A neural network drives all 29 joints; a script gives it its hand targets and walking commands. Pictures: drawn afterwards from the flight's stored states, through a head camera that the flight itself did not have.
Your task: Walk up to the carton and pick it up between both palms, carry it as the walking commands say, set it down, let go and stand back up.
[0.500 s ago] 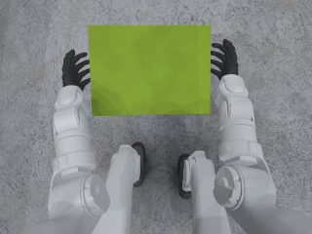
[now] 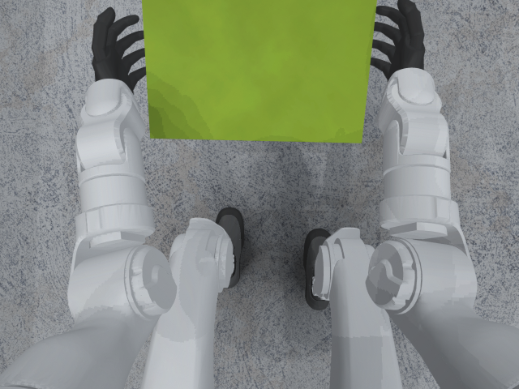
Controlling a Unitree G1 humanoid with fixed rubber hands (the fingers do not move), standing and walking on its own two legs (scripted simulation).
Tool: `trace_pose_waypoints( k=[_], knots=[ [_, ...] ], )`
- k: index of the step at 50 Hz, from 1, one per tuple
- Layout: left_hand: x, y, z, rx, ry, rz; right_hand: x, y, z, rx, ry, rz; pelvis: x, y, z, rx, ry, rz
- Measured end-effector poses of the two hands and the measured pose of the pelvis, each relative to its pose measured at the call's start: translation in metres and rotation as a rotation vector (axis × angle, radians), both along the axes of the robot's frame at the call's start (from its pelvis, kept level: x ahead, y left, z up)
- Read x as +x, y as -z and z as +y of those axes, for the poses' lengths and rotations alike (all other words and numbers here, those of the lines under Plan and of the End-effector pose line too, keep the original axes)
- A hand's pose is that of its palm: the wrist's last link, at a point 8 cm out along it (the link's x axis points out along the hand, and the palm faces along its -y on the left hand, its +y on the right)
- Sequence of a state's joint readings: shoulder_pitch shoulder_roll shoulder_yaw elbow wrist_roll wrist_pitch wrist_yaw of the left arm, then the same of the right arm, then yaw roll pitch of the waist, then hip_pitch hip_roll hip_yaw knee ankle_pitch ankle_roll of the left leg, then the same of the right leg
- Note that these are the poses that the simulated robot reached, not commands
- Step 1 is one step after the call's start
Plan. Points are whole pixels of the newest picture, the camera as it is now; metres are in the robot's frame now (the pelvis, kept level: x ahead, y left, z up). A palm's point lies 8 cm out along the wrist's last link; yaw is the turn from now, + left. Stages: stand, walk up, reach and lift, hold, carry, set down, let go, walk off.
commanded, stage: set down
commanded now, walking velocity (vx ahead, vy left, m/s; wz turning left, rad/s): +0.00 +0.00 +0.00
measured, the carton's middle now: (257, 65) +0.53 +0.03 -0.20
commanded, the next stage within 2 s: none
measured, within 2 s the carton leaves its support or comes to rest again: rests again in 1.96 s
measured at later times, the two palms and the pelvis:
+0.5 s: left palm (148, 82) +0.52 +0.21 -0.23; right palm (374, 73) +0.53 -0.16 -0.24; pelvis -0.02 +0.00 -0.07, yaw +0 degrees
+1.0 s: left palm (161, 78) +0.54 +0.21 -0.29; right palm (367, 68) +0.56 -0.16 -0.29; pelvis -0.01 +0.00 -0.11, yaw +0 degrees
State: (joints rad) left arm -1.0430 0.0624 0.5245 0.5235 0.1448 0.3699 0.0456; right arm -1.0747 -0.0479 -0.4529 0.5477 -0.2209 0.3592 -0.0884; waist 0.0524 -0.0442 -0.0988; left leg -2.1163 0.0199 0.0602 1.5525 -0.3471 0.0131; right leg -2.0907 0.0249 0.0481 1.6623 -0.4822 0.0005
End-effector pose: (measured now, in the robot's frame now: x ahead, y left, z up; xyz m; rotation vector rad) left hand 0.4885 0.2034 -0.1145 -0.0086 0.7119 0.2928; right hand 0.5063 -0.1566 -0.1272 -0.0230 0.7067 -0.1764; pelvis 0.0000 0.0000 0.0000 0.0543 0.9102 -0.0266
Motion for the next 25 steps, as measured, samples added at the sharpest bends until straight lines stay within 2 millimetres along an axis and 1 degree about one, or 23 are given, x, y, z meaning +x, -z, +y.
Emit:
trace_pose_waypoints(
  k=[8,14,18,25],
  knots=[
    [0.004,0.041,-0.004,0.005,0.013,0.042,0.005,0.041,-0.004,0.007,0.005,0.032,0.003,0.017,-0.002,0.006,-0.003,0.033],
    [0.006,0.069,-0.004,0.011,0.01,0.05,0.009,0.07,-0.004,0.026,0.011,0.042,0.004,0.029,-0.003,0.008,-0.003,-0.003],
    [0.013,0.083,-0.003,0.006,0.002,0.018,0.015,0.084,-0.004,0.043,0.017,0.015,-0.001,0.041,-0.003,0.007,-0.004,-0.047],
    [0.027,0.111,0.002,0.011,0.016,-0.034,0.028,0.111,0.0,0.043,0.01,-0.039,-0.015,0.066,-0.002,0.004,-0.005,-0.145]
  ],
)
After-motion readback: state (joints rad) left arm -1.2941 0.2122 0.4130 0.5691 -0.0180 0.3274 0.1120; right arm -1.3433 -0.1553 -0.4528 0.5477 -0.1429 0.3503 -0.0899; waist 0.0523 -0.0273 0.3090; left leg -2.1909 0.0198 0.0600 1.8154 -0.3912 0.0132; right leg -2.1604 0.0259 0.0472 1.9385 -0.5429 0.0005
